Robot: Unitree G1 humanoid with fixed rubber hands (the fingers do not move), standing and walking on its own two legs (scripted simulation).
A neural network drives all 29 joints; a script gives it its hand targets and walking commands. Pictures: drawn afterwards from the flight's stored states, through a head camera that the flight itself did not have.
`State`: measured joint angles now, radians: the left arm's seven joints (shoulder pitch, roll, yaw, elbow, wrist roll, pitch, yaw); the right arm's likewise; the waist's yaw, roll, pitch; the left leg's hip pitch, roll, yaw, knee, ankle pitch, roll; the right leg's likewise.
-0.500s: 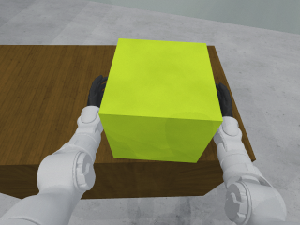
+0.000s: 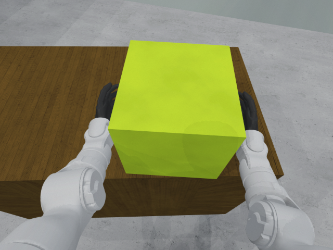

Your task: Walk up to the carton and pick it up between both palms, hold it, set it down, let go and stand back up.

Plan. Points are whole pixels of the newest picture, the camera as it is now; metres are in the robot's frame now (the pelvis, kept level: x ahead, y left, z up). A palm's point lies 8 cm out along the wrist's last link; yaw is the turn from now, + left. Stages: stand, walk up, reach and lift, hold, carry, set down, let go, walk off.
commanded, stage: set down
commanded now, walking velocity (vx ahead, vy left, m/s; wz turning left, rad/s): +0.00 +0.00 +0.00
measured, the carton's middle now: (175, 112) +0.45 +0.00 +0.01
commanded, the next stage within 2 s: none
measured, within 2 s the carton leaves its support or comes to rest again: neither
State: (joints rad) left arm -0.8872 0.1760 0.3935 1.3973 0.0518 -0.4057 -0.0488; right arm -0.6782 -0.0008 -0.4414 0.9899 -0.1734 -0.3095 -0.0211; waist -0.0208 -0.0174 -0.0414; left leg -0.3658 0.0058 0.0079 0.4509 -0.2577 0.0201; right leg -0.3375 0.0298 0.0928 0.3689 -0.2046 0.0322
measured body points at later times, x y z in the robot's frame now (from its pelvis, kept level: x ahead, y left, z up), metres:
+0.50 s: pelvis +0.00 -0.01 -0.01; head +0.08 +0.01 +0.44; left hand +0.43 +0.20 +0.01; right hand +0.42 -0.18 +0.02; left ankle -0.03 +0.10 -0.74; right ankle -0.02 -0.14 -0.74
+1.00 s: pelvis -0.03 -0.02 -0.01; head +0.03 -0.01 +0.44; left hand +0.35 +0.22 -0.01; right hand +0.35 -0.19 +0.00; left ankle -0.03 +0.10 -0.74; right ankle -0.02 -0.14 -0.74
